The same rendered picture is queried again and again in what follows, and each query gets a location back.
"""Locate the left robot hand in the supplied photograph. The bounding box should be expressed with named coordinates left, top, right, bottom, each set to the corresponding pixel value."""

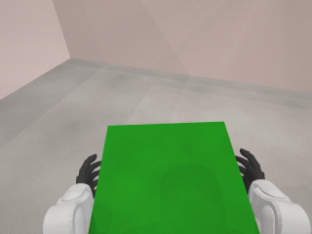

left=76, top=154, right=101, bottom=199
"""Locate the robot left forearm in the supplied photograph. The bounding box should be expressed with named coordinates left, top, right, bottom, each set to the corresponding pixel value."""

left=42, top=183, right=94, bottom=234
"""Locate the robot right forearm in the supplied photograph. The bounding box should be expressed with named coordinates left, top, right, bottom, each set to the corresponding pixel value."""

left=248, top=179, right=311, bottom=234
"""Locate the right robot hand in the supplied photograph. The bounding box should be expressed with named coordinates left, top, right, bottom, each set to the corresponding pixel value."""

left=235, top=148, right=265, bottom=195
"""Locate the carton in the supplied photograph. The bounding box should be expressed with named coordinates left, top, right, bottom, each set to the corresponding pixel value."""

left=88, top=121, right=260, bottom=234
